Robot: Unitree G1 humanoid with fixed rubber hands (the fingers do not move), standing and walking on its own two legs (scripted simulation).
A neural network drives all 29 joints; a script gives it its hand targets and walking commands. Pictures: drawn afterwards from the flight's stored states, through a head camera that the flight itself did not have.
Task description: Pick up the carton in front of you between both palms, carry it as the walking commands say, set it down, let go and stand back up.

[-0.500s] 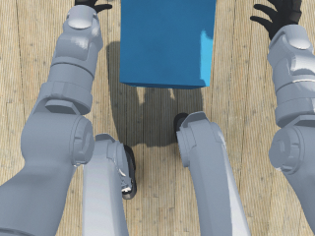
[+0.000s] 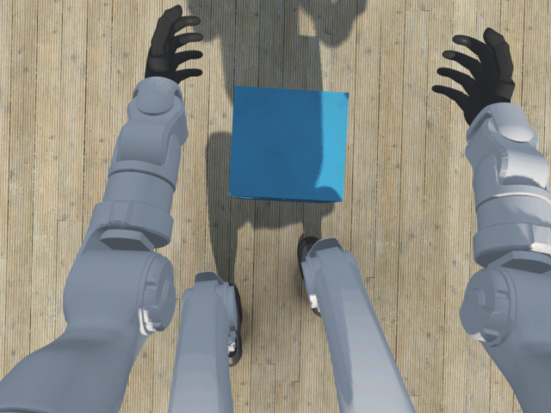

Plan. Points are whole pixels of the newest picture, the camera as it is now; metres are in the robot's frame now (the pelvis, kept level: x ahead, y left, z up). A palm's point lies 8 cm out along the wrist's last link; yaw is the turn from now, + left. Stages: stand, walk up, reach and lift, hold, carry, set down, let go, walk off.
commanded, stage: set down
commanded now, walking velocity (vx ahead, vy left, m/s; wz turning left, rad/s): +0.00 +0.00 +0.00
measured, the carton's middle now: (285, 154) +0.47 -0.10 -0.43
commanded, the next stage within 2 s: let go in 0.20 s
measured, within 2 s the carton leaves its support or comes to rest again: neither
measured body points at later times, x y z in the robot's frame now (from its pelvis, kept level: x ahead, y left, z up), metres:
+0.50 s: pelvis +0.04 -0.02 +0.13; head +0.29 -0.06 +0.50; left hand +0.47 +0.09 +0.01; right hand +0.39 -0.31 +0.01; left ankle +0.05 +0.13 -0.52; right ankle +0.12 -0.12 -0.52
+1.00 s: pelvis +0.10 +0.00 +0.21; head +0.19 +0.00 +0.66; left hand +0.34 +0.20 +0.12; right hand +0.26 -0.25 +0.14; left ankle +0.05 +0.13 -0.52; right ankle +0.12 -0.12 -0.52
